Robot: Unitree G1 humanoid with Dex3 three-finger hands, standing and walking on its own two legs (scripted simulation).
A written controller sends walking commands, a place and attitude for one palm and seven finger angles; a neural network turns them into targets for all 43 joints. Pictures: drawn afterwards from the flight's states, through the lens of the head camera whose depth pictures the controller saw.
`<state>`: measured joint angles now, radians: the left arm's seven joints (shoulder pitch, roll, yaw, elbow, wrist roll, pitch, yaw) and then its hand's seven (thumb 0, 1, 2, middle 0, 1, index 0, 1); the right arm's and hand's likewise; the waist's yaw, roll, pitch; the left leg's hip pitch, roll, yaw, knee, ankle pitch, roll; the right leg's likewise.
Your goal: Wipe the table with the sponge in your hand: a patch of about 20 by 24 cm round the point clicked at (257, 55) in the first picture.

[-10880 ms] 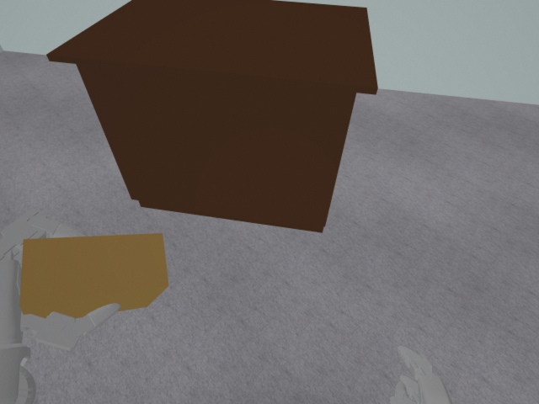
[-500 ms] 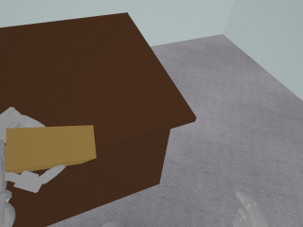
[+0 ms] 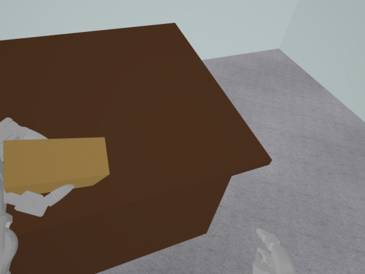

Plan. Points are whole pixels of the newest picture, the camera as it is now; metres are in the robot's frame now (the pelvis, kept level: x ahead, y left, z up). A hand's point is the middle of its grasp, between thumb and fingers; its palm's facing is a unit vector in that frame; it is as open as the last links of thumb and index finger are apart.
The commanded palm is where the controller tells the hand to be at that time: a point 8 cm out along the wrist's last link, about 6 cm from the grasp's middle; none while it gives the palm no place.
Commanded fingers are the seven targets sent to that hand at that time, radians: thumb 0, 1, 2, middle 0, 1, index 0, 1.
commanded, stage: come to a stop and stand still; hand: left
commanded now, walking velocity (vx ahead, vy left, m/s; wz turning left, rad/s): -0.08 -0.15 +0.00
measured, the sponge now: (72, 166) +0.25 +0.21 +0.15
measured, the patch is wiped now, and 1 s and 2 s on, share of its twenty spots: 0.00 0.00 0.00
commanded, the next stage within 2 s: look again from close up in 0.64 s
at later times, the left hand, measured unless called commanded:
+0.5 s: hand (67, 173) +0.23 +0.20 +0.17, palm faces +0.38 -0.85 -0.36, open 10.1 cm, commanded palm +0.17 +0.25 +0.19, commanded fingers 0.00 0.10 1.30 -1.20 -1.60 -1.20 -1.60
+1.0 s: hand (39, 174) +0.23 +0.26 +0.15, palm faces +0.36 -0.84 -0.41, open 10.1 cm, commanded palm +0.18 +0.29 +0.19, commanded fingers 0.00 0.10 1.30 -1.20 -1.60 -1.20 -1.60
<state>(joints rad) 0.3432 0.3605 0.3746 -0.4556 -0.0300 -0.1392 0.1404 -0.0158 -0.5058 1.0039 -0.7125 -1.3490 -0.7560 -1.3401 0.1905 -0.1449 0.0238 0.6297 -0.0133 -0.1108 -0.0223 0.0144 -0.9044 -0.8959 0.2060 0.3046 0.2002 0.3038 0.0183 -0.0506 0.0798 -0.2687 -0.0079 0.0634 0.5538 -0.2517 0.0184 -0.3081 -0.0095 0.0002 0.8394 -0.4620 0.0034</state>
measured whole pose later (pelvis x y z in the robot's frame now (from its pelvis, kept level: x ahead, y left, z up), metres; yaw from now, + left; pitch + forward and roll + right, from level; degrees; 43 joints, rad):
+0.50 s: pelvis +0.01 -0.03 +0.01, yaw -1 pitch -1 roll +0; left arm 0.45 0.33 0.30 -0.45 -0.05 -0.12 0.15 -0.02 -0.51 1.01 -0.71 -1.35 -0.76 -1.34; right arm 0.22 -0.24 0.00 0.61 0.01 -0.07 -0.06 0.01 -0.91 -0.90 0.20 0.30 0.20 0.30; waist 0.01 0.02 0.01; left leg -0.20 0.01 -0.01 0.45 -0.23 -0.01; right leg -0.19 0.08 -0.08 0.40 -0.20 -0.09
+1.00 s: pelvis +0.02 +0.00 +0.00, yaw +1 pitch +2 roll +0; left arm 0.42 0.44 0.31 -0.35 -0.08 -0.27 0.12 -0.02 -0.51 1.01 -0.71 -1.35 -0.76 -1.34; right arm 0.29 -0.27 0.03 0.63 0.01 -0.20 0.01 0.01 -0.90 -0.90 0.21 0.30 0.20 0.30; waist 0.06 -0.02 0.04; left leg -0.28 -0.05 -0.02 0.53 -0.28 0.04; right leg -0.29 0.01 -0.09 0.53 -0.28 -0.04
